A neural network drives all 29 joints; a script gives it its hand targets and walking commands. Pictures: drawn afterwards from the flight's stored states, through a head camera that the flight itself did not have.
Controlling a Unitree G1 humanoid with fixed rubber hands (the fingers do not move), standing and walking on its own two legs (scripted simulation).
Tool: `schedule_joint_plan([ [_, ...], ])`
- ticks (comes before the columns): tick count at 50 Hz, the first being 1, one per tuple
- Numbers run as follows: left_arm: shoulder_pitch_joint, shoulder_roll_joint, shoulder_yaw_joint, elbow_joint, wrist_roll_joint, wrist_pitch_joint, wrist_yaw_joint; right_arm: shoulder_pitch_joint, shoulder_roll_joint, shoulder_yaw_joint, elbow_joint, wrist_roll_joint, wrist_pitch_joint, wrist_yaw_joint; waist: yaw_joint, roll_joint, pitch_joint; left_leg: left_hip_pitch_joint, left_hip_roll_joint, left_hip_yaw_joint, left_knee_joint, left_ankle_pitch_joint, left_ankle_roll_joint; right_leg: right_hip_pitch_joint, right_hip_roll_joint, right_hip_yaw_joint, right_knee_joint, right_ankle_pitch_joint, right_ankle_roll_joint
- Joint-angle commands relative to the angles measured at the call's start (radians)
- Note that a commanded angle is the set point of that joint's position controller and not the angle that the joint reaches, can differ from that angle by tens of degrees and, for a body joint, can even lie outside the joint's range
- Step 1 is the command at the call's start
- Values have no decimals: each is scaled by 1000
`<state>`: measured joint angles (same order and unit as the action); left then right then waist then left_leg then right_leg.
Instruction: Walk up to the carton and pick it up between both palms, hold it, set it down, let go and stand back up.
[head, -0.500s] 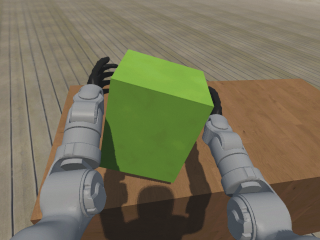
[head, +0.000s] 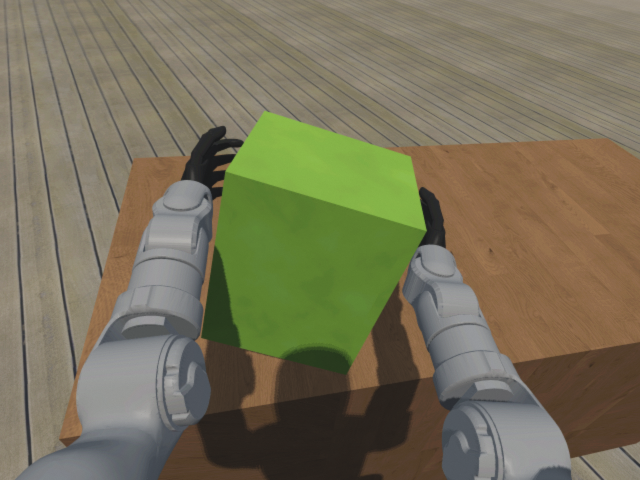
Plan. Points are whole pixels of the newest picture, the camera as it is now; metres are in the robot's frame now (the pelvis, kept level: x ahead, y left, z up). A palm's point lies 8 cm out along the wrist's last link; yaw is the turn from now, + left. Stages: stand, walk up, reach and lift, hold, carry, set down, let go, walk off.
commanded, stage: set down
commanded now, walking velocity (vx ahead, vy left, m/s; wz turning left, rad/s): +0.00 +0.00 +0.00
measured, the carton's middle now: (306, 246) +0.42 -0.02 +0.11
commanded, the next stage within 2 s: none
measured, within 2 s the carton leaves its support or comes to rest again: neither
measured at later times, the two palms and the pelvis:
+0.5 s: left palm (203, 202) +0.46 +0.11 +0.17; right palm (422, 262) +0.37 -0.17 +0.11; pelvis +0.01 +0.00 +0.00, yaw +0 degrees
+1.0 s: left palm (197, 211) +0.45 +0.12 +0.16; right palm (419, 268) +0.36 -0.16 +0.11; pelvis +0.00 +0.00 +0.00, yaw +0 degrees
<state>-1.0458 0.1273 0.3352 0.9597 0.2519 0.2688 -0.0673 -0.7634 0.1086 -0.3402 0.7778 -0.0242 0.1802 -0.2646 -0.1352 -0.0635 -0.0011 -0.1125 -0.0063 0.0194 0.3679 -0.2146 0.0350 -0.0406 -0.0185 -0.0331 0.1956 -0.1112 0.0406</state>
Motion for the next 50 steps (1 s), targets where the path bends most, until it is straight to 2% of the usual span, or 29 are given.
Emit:
schedule_joint_plan([
  [1, -471, -635, -223, 12, -64, -12, -179, -950, 481, 318, -331, 1, -140, 124, -13, 109, -527, 142, -30, 39, -13, 353, -92, 180, 62, -48, 63, 386, -8],
  [8, -457, -605, -192, 30, -40, -35, -191, -896, 493, 305, -315, -36, -154, 124, -6, 113, -528, 121, -29, 49, -18, 362, -88, 199, 57, -46, 71, 412, -6],
  [16, -460, -621, -214, 2, -37, -65, -191, -862, 511, 300, -320, -70, -191, 130, -10, 143, -579, 167, -20, 51, 10, 461, -109, 182, 65, -58, 79, 442, -10],
  [20, -431, -619, -212, 8, -28, -65, -193, -837, 511, 305, -315, -79, -202, 130, -8, 134, -566, 172, -21, 52, 17, 487, -107, 189, 67, -59, 80, 462, -7],
  [31, -395, -603, -171, 31, 15, -75, -207, -761, 498, 261, -263, -123, -228, 137, -7, 126, -470, 149, -15, 60, -12, 424, -102, 188, 63, -66, 68, 396, -4],
  [50, -358, -554, -69, 67, 107, -107, -225, -603, 488, 136, -165, -250, -275, 144, -4, 118, -333, 98, -9, 85, -65, 258, -84, 149, 51, -89, 43, 225, 5],
])
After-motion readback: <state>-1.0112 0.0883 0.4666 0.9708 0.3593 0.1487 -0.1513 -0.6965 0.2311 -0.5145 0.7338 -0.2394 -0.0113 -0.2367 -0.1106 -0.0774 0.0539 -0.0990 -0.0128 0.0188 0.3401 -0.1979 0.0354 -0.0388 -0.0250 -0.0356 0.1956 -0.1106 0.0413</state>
